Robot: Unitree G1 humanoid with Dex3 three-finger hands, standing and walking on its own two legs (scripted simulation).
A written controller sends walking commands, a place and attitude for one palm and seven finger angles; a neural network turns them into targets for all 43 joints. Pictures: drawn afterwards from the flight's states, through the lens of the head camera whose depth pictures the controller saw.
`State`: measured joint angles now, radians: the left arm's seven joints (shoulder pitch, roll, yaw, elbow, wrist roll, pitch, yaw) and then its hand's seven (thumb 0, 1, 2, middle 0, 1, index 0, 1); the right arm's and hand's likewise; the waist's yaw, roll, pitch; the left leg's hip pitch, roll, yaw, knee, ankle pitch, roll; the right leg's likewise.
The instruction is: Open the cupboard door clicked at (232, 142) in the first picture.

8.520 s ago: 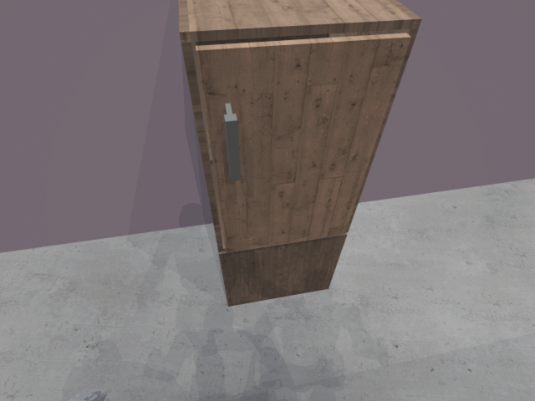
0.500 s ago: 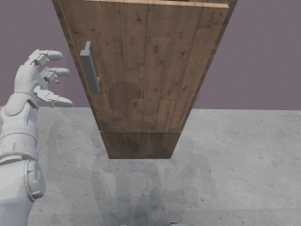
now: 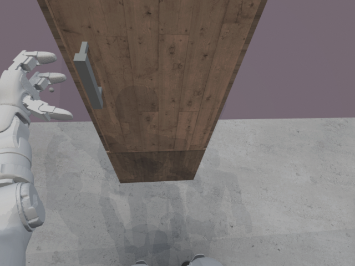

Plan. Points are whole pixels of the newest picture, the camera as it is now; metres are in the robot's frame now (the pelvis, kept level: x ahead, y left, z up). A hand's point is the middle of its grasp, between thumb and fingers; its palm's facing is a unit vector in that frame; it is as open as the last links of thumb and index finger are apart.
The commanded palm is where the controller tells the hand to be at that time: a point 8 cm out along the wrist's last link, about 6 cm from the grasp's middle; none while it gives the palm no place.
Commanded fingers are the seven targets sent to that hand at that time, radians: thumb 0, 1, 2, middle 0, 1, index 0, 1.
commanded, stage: move the hooked fingers beside the handle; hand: left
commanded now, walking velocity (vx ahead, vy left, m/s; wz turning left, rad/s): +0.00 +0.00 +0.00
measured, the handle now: (91, 77) +0.50 +0.17 +0.11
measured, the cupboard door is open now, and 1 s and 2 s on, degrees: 0 0 0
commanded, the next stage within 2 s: slide the fingers in behind the handle in 0.42 s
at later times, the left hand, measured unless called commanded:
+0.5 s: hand (54, 91) +0.46 +0.24 +0.11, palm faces +0.01 -1.00 +0.01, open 14.0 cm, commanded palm +0.44 +0.29 +0.11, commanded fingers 0.00 -0.50 0.30 -0.30 -1.20 -0.30 -1.20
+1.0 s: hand (66, 90) +0.46 +0.21 +0.11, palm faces +0.03 -1.00 +0.01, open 14.0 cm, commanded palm +0.44 +0.25 +0.11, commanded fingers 0.00 -0.50 0.30 -0.30 -1.20 -0.30 -1.20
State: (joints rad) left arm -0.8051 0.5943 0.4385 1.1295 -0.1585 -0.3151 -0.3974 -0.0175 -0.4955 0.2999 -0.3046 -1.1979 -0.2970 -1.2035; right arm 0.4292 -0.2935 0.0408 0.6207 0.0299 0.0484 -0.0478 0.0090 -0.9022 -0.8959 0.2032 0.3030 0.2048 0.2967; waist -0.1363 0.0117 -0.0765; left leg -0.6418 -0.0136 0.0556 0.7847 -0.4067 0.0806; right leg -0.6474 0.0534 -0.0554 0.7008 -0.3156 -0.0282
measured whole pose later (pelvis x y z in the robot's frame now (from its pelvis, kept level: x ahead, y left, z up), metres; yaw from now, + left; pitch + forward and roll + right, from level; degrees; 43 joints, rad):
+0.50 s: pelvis +0.00 +0.00 +0.00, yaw +1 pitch +14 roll -3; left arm -0.81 0.54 0.37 1.12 -0.17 -0.30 -0.38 -0.02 -0.50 0.30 -0.30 -1.20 -0.30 -1.20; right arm 0.36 -0.28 0.05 0.61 0.04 0.04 -0.05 0.01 -0.90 -0.90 0.20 0.30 0.20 0.30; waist -0.11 0.01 -0.08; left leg -0.62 -0.02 0.04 0.79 -0.41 0.08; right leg -0.62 0.04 -0.07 0.71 -0.33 -0.03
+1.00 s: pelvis +0.00 +0.00 +0.00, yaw +1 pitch +14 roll -2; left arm -0.80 0.49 0.34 1.09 -0.17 -0.31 -0.29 -0.02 -0.50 0.30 -0.28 -1.20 -0.29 -1.20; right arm 0.42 -0.28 0.04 0.63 0.03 0.04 -0.03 0.01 -0.90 -0.90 0.20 0.30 0.20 0.30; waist -0.12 0.02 -0.09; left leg -0.62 -0.02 0.05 0.79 -0.41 0.08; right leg -0.62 0.05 -0.06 0.71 -0.32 -0.03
